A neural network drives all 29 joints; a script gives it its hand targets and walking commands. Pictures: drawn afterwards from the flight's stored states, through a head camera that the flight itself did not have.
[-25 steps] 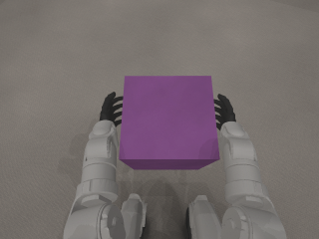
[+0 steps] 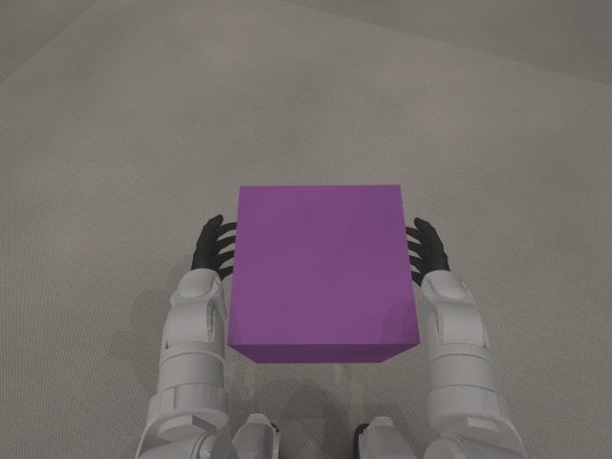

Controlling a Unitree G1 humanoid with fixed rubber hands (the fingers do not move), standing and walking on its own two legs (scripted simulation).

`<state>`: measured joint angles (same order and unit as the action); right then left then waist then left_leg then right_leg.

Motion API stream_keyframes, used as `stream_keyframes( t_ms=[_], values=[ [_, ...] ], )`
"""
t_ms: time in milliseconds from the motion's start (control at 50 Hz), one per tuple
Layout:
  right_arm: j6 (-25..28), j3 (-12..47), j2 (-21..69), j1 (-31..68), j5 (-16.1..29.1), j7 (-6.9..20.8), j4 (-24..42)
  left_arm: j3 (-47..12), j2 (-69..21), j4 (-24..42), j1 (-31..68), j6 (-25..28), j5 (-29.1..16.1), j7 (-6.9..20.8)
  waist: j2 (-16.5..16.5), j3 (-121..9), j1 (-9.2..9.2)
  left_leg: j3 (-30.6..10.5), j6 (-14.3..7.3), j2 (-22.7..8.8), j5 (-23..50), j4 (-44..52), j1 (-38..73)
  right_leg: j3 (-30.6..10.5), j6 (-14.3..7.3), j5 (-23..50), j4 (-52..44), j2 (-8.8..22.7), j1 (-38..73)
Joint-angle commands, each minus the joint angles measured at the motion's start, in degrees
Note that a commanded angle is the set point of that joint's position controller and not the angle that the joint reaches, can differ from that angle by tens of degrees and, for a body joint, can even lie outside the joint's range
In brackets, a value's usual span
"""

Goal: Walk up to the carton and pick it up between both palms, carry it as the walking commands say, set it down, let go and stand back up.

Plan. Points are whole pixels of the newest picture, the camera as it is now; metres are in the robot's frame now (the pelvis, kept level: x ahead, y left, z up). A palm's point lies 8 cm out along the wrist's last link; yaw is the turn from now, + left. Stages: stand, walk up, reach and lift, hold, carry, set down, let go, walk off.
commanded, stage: reach and lift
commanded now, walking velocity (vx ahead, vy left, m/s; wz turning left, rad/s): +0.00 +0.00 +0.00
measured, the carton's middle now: (319, 285) +0.38 +0.01 -0.10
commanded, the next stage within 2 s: none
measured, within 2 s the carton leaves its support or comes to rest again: neither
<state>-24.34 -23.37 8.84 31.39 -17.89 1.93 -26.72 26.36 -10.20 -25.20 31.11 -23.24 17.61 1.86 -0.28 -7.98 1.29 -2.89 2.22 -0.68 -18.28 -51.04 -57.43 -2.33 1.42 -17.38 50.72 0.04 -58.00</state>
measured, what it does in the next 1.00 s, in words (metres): rises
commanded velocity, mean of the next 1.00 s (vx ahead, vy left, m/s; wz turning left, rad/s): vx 0.00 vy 0.00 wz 0.00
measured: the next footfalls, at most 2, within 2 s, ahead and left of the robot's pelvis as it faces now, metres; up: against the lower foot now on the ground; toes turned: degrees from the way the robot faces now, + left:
none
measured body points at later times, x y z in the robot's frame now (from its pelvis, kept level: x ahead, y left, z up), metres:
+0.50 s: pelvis +0.01 +0.00 +0.05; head +0.09 +0.00 +0.49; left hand +0.36 +0.16 +0.03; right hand +0.37 -0.14 +0.03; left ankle +0.05 +0.14 -0.68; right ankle +0.05 -0.13 -0.68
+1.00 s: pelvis +0.03 +0.00 +0.07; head +0.02 +0.00 +0.52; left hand +0.34 +0.16 +0.10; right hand +0.35 -0.14 +0.09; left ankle +0.05 +0.14 -0.68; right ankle +0.05 -0.13 -0.68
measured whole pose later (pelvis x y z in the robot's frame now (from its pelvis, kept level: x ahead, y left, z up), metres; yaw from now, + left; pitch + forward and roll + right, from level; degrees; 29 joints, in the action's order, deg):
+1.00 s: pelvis +0.03 +0.00 +0.07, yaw +0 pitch -3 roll +0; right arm -37.3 -15.8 9.4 18.0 -17.5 2.1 -16.7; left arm 16.3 -9.7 -16.2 18.7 -37.0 17.9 1.8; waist -0.4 1.3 1.8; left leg -2.5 1.8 -1.3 -10.0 -20.9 -7.9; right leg -2.1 1.2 -9.1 20.4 0.6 -8.3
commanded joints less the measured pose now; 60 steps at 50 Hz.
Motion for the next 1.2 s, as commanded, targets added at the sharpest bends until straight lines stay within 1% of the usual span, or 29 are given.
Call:
stream_keyframes(
  t_ms=[0,400,600,760,940,1080,1180],
  values=[
    [2.2,34.2,55.7,32.4,10.2,15.3,-1.4,-35.5,-56.2,-5.3,28.9,-0.3,-9.8,16.4,0.6,-36.9,0.10,2.2,-1.3,8.0,15.2,7.0,21.5,1.4,-0.6,14.4,-6.8,-7.8,25.5],
    [-0.4,35.3,54.9,26.0,9.4,15.3,1.3,-37.2,-55.4,-2.0,22.3,-3.0,-8.9,15.4,0.6,-25.5,0.22,1.7,-1.4,7.2,16.8,18.8,36.8,1.0,-0.9,15.5,-18.6,-7.1,39.6],
    [-2.6,37.3,54.3,22.4,10.1,14.4,5.0,-39.0,-55.1,0.9,18.1,-5.3,-9.3,14.6,0.1,-19.8,0.70,1.5,-1.3,6.7,18.8,24.8,44.3,0.4,-0.9,17.4,-24.9,-6.6,47.7],
    [-5.5,38.4,53.6,20.5,11.5,13.9,8.1,-40.7,-54.6,4.0,16.7,-8.0,-10.8,14.1,0.1,-15.5,0.59,1.1,-1.2,6.5,18.5,28.7,49.4,0.0,-1.0,17.2,-28.8,-6.4,53.1],
    [-10.3,40.2,51.9,18.1,14.0,13.5,12.7,-42.7,-53.1,8.6,14.7,-12.6,-12.9,13.4,-0.2,-10.1,0.32,0.4,-1.6,6.1,18.1,32.8,54.4,-0.4,-1.4,16.7,-32.2,-6.2,57.9],
    [-13.8,40.7,50.8,18.8,15.3,13.4,15.0,-42.8,-52.0,10.9,14.4,-16.2,-13.6,13.0,0.0,-5.2,0.16,0.3,-1.6,6.1,15.1,34.9,55.0,-0.5,-1.4,13.8,-33.9,-5.9,58.6],
    [-15.1,39.7,50.1,18.7,15.1,13.3,14.9,-41.9,-51.3,11.1,14.7,-17.3,-13.5,13.0,0.0,-3.6,-0.37,0.6,-1.5,6.3,13.4,35.0,54.5,-0.6,-1.5,12.5,-34.1,-5.8,58.6]
  ],
)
